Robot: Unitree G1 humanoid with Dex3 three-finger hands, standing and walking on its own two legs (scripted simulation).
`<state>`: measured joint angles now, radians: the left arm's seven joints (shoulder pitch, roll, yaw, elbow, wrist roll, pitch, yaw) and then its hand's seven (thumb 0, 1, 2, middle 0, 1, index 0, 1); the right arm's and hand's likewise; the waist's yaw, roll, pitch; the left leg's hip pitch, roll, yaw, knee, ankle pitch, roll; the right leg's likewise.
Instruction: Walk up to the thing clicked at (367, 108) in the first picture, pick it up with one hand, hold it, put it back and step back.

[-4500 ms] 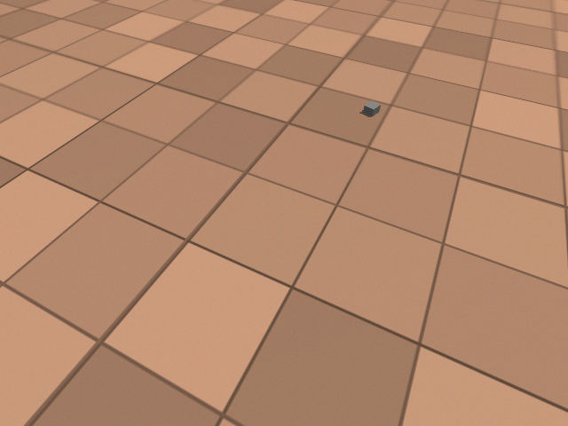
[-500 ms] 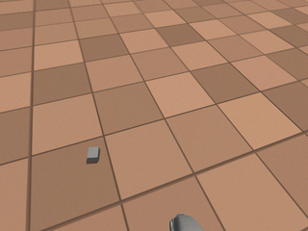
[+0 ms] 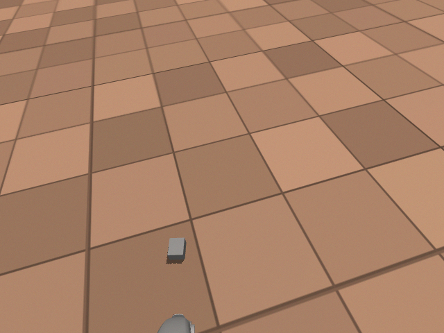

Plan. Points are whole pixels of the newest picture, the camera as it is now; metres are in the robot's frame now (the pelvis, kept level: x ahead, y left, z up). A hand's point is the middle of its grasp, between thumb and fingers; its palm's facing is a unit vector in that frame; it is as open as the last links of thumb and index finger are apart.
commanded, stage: walk up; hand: left
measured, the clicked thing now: (177, 248) +0.61 +0.27 -0.73
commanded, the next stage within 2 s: none
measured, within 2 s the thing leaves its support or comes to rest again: neither
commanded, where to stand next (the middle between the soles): +0.20 +0.05 m, yaw -3 degrees
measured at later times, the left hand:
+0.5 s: hand (62, 312) +0.21 +0.36 -0.15, palm faces -0.09 -0.92 -0.39, open 7.4 cm
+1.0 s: hand (71, 297) +0.24 +0.36 -0.15, palm faces -0.07 -0.94 -0.35, open 7.4 cm
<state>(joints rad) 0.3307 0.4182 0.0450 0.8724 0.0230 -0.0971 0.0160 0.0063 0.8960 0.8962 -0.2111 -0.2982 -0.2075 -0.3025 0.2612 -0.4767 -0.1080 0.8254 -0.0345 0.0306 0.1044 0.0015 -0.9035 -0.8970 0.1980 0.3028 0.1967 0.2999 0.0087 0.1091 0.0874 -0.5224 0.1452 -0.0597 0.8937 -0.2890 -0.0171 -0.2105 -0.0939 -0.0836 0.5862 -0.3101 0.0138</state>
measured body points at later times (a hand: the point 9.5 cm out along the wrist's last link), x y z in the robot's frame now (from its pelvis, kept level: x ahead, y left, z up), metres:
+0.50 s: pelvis +0.12 +0.09 -0.01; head +0.16 +0.09 +0.44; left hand +0.21 +0.41 -0.13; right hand +0.14 -0.22 -0.13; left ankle +0.11 +0.20 -0.73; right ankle +0.20 -0.03 -0.72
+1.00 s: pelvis +0.15 +0.09 +0.00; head +0.15 +0.10 +0.45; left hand +0.24 +0.40 -0.13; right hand +0.20 -0.23 -0.11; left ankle +0.16 +0.22 -0.73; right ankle +0.19 -0.04 -0.73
